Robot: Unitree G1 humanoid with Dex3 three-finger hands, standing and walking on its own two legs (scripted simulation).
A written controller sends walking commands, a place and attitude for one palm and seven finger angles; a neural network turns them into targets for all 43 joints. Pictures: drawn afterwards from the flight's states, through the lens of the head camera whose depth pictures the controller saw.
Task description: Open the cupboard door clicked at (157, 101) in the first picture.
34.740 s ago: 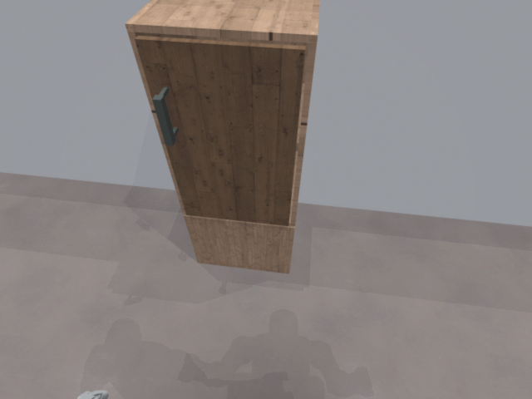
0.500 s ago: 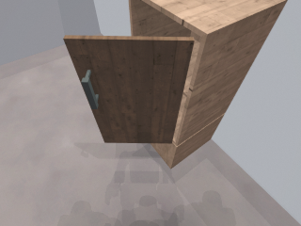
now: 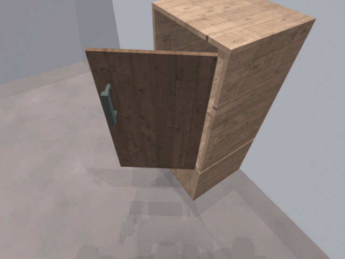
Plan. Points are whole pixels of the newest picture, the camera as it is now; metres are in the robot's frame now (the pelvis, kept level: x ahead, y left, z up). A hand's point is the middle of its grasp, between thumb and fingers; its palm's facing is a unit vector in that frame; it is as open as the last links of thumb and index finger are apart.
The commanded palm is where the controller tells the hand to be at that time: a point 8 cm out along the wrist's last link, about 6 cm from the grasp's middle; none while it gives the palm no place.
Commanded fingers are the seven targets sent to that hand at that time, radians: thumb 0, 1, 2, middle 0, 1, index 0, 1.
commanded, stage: come to a stop and stand still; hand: left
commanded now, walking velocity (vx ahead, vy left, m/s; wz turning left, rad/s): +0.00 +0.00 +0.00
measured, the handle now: (110, 105) +0.54 +0.24 +0.02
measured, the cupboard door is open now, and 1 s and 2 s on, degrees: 54 54 54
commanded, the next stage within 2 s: look again from close up in 0.16 s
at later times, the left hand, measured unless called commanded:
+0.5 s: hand out of the picture +0.02 +0.21 -0.18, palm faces +0.05 -0.97 -0.24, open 7.4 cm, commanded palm none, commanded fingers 0.00 0.90 0.90 -0.20 -0.30 -0.20 -0.30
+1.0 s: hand out of the picture +0.09 +0.26 -0.10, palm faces +0.29 -0.93 -0.23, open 7.4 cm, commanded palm +0.07 +0.30 -0.07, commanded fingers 0.00 0.76 0.84 -0.21 -0.39 -0.21 -0.39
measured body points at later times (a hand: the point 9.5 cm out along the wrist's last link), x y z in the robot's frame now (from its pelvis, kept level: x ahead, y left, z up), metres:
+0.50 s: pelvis -0.01 +0.01 -0.01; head -0.01 +0.01 +0.44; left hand +0.02 +0.26 -0.16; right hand +0.02 -0.25 -0.15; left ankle -0.06 +0.12 -0.74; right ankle +0.04 -0.11 -0.74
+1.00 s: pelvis -0.03 +0.02 +0.00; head -0.03 +0.01 +0.45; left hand +0.08 +0.31 -0.08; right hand +0.07 -0.24 -0.13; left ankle -0.05 +0.12 -0.74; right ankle +0.04 -0.11 -0.74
